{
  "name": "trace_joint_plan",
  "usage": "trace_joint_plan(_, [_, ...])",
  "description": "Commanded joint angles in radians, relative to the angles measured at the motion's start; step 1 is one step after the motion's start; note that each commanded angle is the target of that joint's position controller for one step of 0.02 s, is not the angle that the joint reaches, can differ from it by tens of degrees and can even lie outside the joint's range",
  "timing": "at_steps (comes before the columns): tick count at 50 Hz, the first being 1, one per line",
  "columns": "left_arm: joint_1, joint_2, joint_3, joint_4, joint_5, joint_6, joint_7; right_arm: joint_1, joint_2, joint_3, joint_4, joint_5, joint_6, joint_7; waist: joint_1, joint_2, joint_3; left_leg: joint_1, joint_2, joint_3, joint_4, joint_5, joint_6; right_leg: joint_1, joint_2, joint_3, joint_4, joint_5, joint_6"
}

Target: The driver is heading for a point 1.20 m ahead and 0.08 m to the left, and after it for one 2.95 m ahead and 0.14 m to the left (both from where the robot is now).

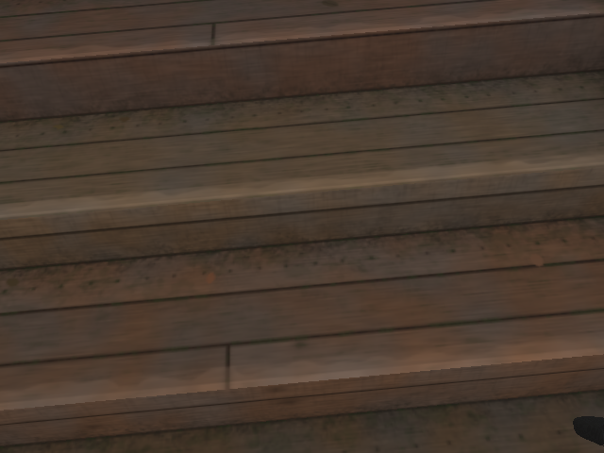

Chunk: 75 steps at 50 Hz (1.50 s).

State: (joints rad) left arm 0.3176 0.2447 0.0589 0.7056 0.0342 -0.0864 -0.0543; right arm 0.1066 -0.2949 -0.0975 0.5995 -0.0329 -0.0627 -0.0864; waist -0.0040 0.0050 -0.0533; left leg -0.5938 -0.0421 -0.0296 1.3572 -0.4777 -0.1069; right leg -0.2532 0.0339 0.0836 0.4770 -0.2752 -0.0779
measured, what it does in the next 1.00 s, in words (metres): steps on the spot, turning right: left foot, then right foot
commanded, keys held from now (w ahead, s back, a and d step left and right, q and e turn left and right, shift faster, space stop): e+shift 0.12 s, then shift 0.62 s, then w+shift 0.16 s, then w+q+shift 0.10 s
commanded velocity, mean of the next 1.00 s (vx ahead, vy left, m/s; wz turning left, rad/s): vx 0.10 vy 0.00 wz -0.30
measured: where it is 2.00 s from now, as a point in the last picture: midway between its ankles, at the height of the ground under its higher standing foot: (314, 322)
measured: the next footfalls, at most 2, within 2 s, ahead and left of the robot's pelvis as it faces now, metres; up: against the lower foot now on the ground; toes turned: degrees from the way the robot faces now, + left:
left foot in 0.40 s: +0.05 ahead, +0.17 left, +0.00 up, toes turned -14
right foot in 0.66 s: -0.01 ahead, -0.05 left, +0.00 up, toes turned -17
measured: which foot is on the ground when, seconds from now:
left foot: up 0.00-0.38, down 0.40-1.00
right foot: down 0.00-0.42, up 0.44-0.64, down 0.66-0.80, up 0.82-1.00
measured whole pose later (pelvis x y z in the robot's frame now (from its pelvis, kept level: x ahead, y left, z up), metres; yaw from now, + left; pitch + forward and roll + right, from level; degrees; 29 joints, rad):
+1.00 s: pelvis +0.04 +0.04 +0.00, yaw -17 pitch +4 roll +0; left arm 0.17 0.21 0.05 0.70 0.04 -0.05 -0.04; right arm 0.39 -0.24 -0.07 0.82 -0.04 -0.06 0.00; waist -0.06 0.01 -0.06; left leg -0.15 0.03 0.04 0.40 -0.33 0.05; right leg -0.48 -0.01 -0.05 0.86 -0.48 -0.07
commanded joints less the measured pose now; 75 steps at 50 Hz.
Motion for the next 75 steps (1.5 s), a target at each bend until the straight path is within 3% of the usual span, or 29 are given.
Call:
trace_joint_plan(1, [-0.053,0.104,0.015,-0.09,0.011,-0.008,0.011,-0.006,-0.055,-0.005,-0.087,0.019,-0.007,0.004,-0.041,-0.124,-0.052,-0.121,-0.012,-0.043,0.08,0.082,-0.042,0.06,-0.248,0.286,-0.09,0.588,-0.249])
trace_joint_plan(10, [-0.018,0.075,-0.021,-0.11,0.003,-0.033,0.034,0.011,-0.058,0.043,-0.106,0.014,0.032,0.022,0.034,-0.118,-0.095,-0.264,0.012,-0.045,0.281,0.06,-0.076,0.094,-0.248,0.409,0.017,0.672,-0.249])
trace_joint_plan(19, [-0.185,0.158,-0.011,-0.098,-0.046,0.026,0.045,0.094,0.05,0.082,-0.02,0.021,0.038,0.17,-0.004,-0.098,-0.074,0.279,0.041,0.075,-0.902,0.282,-0.005,-0.049,-0.177,0.492,-0.009,0.35,-0.168])
trace_joint_plan(21, [0.006,0.114,-0.013,0.005,-0.042,0.042,0.032,0.098,0.004,0.062,-0.024,0.004,0.006,0.149,0.03,-0.081,-0.141,0.482,0.125,0.013,-0.944,0.524,0.119,-0.081,-0.097,0.439,0.077,0.224,-0.082])
trace_joint_plan(22, [0.082,0.011,-0.034,-0.005,-0.049,0.041,0.035,0.114,-0.113,0.039,-0.021,0.008,-0.018,0.143,0.096,0.149,-0.204,0.629,0.337,-0.204,-0.909,1.054,0.377,-0.235,0.057,0.209,0.271,-0.075,0.077])
trace_joint_plan(23, [-0.011,0.06,-0.012,-0.036,-0.029,0.039,0.032,0.044,-0.078,0.042,-0.05,-0.004,-0.016,0.157,0.066,0.141,-0.18,0.607,0.449,-0.388,-0.93,0.891,0.466,-0.367,0.046,0.127,0.309,-0.273,0.199])
trace_joint_plan(24, [-0.145,0.111,0.011,-0.058,-0.033,0.05,0.054,0.081,-0.055,0.035,-0.04,0.019,-0.021,0.152,-0.011,0.071,-0.132,0.537,0.427,-0.372,-0.968,0.69,0.443,-0.37,0.016,0.079,0.487,-0.309,0.24])
trace_joint_plan(27, [-0.136,0.124,0.041,-0.034,-0.026,0.029,0.109,-0.091,0.089,0.097,-0.081,0.027,-0.048,0.182,0.063,0.084,-0.024,0.306,0.338,-0.219,-0.962,0.645,0.318,-0.342,0.005,0.11,0.836,-0.231,0.253])
trace_joint_plan(31, [-0.081,-0.068,-0.024,0.02,-0.061,0.016,0.031,-0.054,0.094,0.118,-0.021,0.09,-0.011,0.218,0.074,-0.008,-0.003,0.397,0.16,-0.021,-0.836,0.512,0.183,-0.158,-0.06,-0.084,0.049,-0.147,0.272])
trace_joint_plan(33, [-0.076,-0.029,-0.03,0.018,-0.065,0.016,0.01,0.073,0.046,0.088,0.068,0.07,0.028,0.26,0.034,0.093,-0.014,0.371,0.189,-0.094,-0.857,0.353,0.143,-0.033,-0.054,-0.049,0.013,0.121,0.212])
trace_joint_plan(36, [-0.223,0.084,-0.01,-0.056,-0.055,-0.006,0.039,0.067,0.042,0.084,0.035,-0.017,-0.002,0.205,-0.033,0.027,-0.026,0.536,0.144,0.036,-0.768,0.529,0.131,-0.284,-0.077,-0.003,0.041,0.225,0.008])
trace_joint_plan(38, [-0.176,0.02,-0.026,-0.035,-0.061,0.001,0.05,0.008,0.096,0.094,0.028,0.009,-0.006,0.197,0.009,0.018,-0.066,0.507,0.158,0.015,-0.792,0.424,0.172,-0.202,-0.101,0.011,0.0,0.14,0.024])
trace_joint_plan(42, [-0.209,0.048,-0.002,-0.056,0.007,0.04,0.038,0.185,-0.042,0.023,0.087,0.0,-0.022,0.11,-0.085,0.224,0.071,0.565,0.452,-0.514,-1.159,-0.356,0.474,-0.541,-0.032,-0.07,0.34,-0.139,-0.007])
trace_joint_plan(43, [-0.265,0.056,0.015,-0.098,0.017,0.025,0.026,0.299,-0.078,0.005,0.101,0.011,-0.005,0.08,-0.118,0.138,0.058,0.639,0.392,-0.437,-1.209,-0.218,0.389,-0.548,-0.03,-0.153,0.401,-0.228,0.03])
trace_joint_plan(46, [-0.294,0.002,0.006,-0.108,0.007,0.004,0.005,0.26,-0.052,0.0,0.131,-0.006,-0.023,0.072,-0.082,0.094,0.056,0.597,0.34,-0.328,-1.188,-0.037,0.376,-0.541,-0.073,-0.128,0.517,-0.182,0.035])
trace_joint_plan(47, [-0.246,-0.112,-0.049,-0.081,0.041,0.024,0.014,0.084,0.065,0.059,0.122,-0.031,-0.032,0.084,0.007,0.158,0.027,0.431,0.378,-0.288,-1.218,0.001,0.357,-0.386,-0.114,-0.045,0.577,-0.17,-0.024])
trace_joint_plan(48, [-0.187,-0.076,-0.038,-0.077,0.042,0.031,0.011,0.0,0.074,0.066,0.092,-0.023,-0.041,0.092,0.049,0.111,0.027,0.312,0.316,-0.22,-1.224,0.032,0.335,-0.224,-0.103,-0.052,0.494,-0.166,-0.043])
trace_joint_plan(49, [-0.153,0.02,0.008,-0.089,-0.003,0.015,0.006,0.084,-0.059,0.006,0.111,0.007,-0.028,0.086,0.042,0.078,0.071,0.306,0.209,-0.138,-1.183,0.041,0.338,-0.199,-0.035,-0.163,0.33,-0.277,0.008])
trace_joint_plan(52, [0.184,0.021,0.034,0.012,-0.01,0.012,0.047,0.082,-0.072,-0.013,0.128,0.024,-0.017,0.088,0.211,0.003,-0.006,0.1,0.147,-0.083,-0.774,0.547,0.342,0.376,0.037,-0.223,-0.035,0.069,0.041])
trace_joint_plan(54, [0.32,0.207,0.064,0.008,0.034,0.011,0.076,-0.04,0.14,0.042,0.037,0.039,-0.036,0.091,0.244,-0.281,-0.088,-0.359,-0.032,0.008,-0.046,0.062,0.24,0.585,-0.392,0.336,-0.225,-0.206,0.021])
trace_joint_plan(56, [0.075,0.126,0.039,-0.056,0.038,0.025,0.081,-0.088,0.082,0.031,-0.039,0.02,-0.006,0.073,0.125,-0.155,0.002,-0.58,0.074,-0.042,0.513,0.196,0.196,0.356,-0.517,0.505,-0.329,-0.576,-0.068])
trace_joint_plan(61, [0.172,-0.045,-0.032,0.179,0.028,-0.038,0.032,-0.101,0.232,0.097,-0.094,0.014,0.036,0.072,-0.028,-0.057,0.162,-0.893,0.032,-0.089,1.102,0.109,0.272,0.147,-0.402,0.05,-0.276,-0.271,0.018])
trace_joint_plan(65, [0.111,-0.046,-0.05,0.248,-0.002,-0.05,0.034,-0.293,0.181,0.121,-0.192,0.039,0.083,0.075,-0.088,-0.043,0.264,-0.573,0.019,0.084,0.572,0.219,0.273,-0.243,-0.238,-0.278,-0.495,-0.031,0.104])
trace_joint_plan(67, [0.102,0.043,-0.041,0.228,-0.032,-0.055,0.072,-0.26,0.125,0.111,-0.185,0.036,0.102,0.076,-0.091,-0.054,0.206,-0.328,0.02,0.255,0.324,0.148,0.271,-0.205,-0.228,-0.374,-0.557,0.536,0.054])
trace_joint_plan(69, [0.126,0.164,-0.017,0.195,-0.077,-0.053,0.113,-0.129,0.081,0.098,-0.11,0.038,0.106,0.077,-0.139,-0.075,-0.064,-0.007,-0.075,0.35,0.138,0.102,0.296,0.022,-0.218,-0.436,-0.296,1.627,0.029])
trace_joint_plan(72, [0.046,0.299,0.056,0.065,-0.045,-0.027,0.092,0.232,-0.056,0.033,-0.051,0.023,0.098,0.068,-0.238,-0.22,-0.291,0.233,-0.143,0.178,-0.186,-0.321,0.355,0.287,-0.359,-0.323,0.403,1.976,-0.03])
trace_joint_plan(73, [-0.002,0.24,0.058,0.021,-0.04,-0.019,0.059,0.231,-0.099,0.002,-0.044,0.037,0.076,0.081,-0.232,-0.111,-0.27,0.4,-0.134,-0.029,-0.463,-0.249,0.394,0.08,-0.278,-0.272,0.773,1.304,-0.038])
trace_joint_plan(74, [-0.142,0.014,0.005,-0.067,-0.02,-0.042,0.003,0.11,-0.147,-0.02,-0.019,0.054,0.069,0.087,-0.163,0.249,-0.131,0.487,-0.018,-0.536,-0.818,-0.254,0.483,-0.506,-0.023,-0.173,1.225,0.155,0.011])
trace_joint_plan(75, [-0.211,-0.008,-0.007,-0.198,0.042,-0.061,-0.01,-0.002,-0.144,-0.021,-0.057,0.044,0.076,0.083,-0.1,0.172,-0.132,0.459,0.098,-0.918,-1.011,-0.255,0.537,-0.719,0.025,0.025,1.575,0.159,0.026])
